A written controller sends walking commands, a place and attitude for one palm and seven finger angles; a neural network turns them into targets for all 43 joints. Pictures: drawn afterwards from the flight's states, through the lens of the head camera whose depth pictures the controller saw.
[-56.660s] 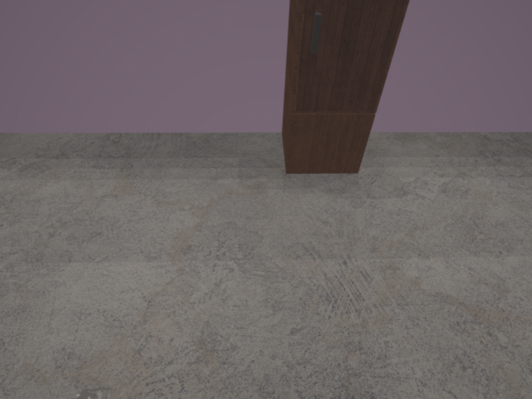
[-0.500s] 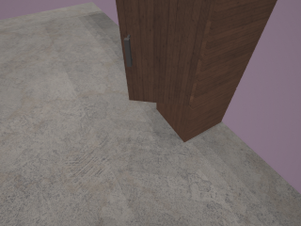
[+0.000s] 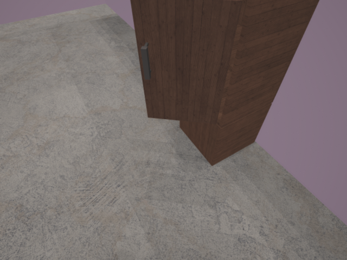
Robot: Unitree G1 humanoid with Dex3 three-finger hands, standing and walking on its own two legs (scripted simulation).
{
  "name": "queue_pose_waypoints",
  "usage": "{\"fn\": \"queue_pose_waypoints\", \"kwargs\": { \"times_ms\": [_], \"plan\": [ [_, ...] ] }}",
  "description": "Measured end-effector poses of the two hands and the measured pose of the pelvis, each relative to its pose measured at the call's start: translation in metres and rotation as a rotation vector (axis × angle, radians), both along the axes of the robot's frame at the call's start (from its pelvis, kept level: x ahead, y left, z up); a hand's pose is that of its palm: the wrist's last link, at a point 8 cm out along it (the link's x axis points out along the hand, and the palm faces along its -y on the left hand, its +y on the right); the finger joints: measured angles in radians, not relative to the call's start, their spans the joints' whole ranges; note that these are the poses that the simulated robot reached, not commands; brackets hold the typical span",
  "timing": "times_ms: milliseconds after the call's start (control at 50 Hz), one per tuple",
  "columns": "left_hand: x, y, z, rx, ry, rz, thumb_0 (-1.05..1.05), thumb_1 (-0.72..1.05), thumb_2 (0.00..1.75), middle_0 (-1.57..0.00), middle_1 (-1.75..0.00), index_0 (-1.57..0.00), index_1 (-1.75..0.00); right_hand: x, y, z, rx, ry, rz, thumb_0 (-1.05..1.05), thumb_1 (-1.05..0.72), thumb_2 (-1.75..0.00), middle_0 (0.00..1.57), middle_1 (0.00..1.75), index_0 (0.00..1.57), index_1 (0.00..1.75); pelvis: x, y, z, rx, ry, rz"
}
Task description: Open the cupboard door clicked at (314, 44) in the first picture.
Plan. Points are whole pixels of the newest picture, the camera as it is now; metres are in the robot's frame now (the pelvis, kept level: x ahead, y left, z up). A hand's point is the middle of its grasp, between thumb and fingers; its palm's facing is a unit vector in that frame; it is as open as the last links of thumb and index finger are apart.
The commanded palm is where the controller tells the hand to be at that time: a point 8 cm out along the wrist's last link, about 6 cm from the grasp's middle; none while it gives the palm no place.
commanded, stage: look to check the result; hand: left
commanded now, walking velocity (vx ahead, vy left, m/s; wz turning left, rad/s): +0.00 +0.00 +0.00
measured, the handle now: (147, 61) +0.84 +0.16 +0.01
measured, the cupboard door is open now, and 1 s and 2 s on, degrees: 51 51 51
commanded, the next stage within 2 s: stand and wait in 1.98 s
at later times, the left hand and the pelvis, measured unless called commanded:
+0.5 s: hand out of the picture +0.08 +0.24 -0.16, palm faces -0.01 -0.95 -0.32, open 7.4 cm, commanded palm none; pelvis +0.01 +0.00 +0.00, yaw +0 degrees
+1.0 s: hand out of the picture +0.08 +0.24 -0.16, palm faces -0.02 -0.95 -0.32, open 7.4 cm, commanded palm none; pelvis +0.01 +0.01 +0.00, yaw -1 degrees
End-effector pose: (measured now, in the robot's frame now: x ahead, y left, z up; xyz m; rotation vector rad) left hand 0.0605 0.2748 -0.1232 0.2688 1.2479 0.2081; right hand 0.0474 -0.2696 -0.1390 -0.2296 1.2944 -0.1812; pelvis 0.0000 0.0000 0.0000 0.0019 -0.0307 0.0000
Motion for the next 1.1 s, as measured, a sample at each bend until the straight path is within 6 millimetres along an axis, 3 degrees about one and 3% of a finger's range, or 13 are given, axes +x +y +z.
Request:
{"fn": "queue_pose_waypoints", "kwargs": {
  "times_ms": [300, 1100],
  "plan": [
    [0.004, 0.004, 0.000, 0.003, 0.009, -0.009, 0.00, 0.91, 0.90, -0.20, -0.30, -0.20, -0.30, 0.006, -0.008, 0.005, -0.022, -0.001, 0.000, 0.01, -0.91, -0.90, 0.20, 0.30, 0.20, 0.30, 0.005, 0.000, 0.001, -0.001, 0.000, -0.005],
    [0.017, 0.014, 0.000, 0.005, 0.009, -0.025, 0.00, 0.91, 0.90, -0.20, -0.30, -0.20, -0.30, 0.016, -0.004, 0.009, -0.034, -0.005, 0.000, 0.01, -0.91, -0.90, 0.20, 0.30, 0.21, 0.30, 0.012, 0.007, 0.002, -0.001, 0.006, -0.009]
  ]
}}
